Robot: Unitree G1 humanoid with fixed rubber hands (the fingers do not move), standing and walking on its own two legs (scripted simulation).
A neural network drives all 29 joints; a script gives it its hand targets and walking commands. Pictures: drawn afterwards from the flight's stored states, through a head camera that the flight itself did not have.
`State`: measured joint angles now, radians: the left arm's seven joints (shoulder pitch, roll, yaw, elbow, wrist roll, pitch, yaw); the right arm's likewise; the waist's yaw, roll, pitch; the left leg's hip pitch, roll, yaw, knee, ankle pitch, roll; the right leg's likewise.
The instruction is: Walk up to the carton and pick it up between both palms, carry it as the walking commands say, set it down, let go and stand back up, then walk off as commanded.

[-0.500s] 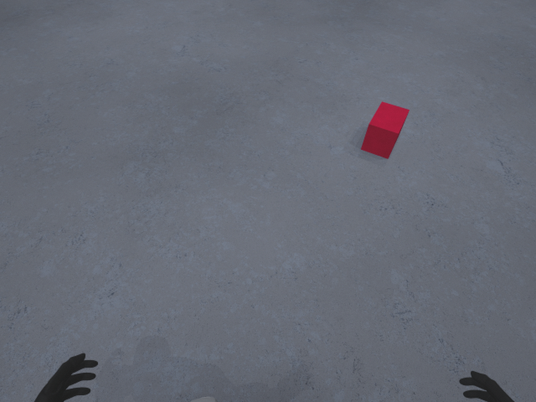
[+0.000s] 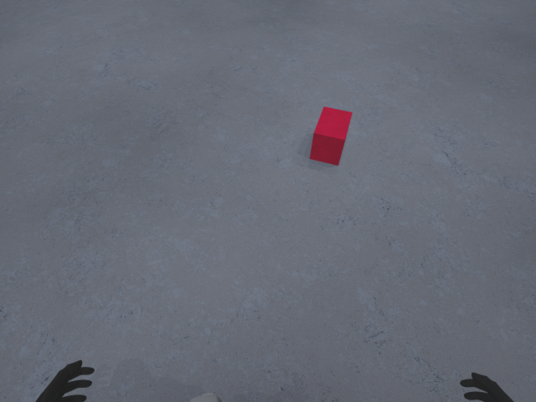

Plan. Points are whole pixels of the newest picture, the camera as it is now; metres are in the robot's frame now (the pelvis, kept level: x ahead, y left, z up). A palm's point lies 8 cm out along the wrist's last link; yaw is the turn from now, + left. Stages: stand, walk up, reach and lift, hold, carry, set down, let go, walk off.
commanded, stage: walk up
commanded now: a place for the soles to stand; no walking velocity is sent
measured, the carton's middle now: (330, 135) +1.51 -0.30 -0.65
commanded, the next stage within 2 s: none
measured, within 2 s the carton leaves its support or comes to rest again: neither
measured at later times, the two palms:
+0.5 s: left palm (122, 295) +0.30 +0.28 -0.07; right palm (512, 346) +0.24 -0.37 -0.07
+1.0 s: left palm (164, 223) +0.45 +0.24 -0.07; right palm (497, 281) +0.36 -0.40 -0.08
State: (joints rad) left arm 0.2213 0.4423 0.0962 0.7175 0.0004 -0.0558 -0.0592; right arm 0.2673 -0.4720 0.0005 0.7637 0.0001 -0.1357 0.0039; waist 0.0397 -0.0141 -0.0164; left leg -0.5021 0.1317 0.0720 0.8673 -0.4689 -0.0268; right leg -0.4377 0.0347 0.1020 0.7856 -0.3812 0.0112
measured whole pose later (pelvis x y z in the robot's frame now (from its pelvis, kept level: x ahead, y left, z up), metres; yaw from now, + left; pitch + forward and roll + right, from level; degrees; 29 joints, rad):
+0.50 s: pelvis +0.16 -0.04 +0.00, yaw -7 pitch +1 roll +0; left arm 0.25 0.44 0.09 0.74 0.00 -0.08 -0.04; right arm 0.27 -0.47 0.00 0.76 0.00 -0.11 0.02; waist 0.05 -0.01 -0.02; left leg -0.53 0.14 0.05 0.94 -0.47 -0.02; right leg -0.45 0.03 0.09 0.79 -0.37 0.01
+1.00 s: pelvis +0.31 -0.07 +0.00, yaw -11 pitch +2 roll +0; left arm 0.26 0.44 0.09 0.76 0.00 -0.09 -0.03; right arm 0.29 -0.47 0.00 0.76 0.00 -0.10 0.02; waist 0.06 0.00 -0.02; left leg -0.52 0.12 0.05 0.93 -0.48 -0.02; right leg -0.45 -0.01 0.08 0.80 -0.39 0.01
